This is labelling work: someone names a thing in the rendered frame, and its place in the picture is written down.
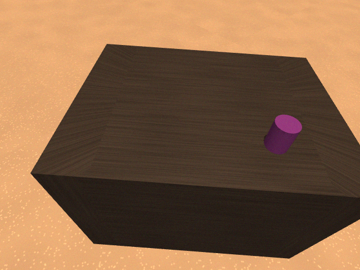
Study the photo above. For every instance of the can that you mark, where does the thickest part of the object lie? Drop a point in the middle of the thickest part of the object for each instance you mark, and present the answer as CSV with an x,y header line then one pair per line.
x,y
282,134

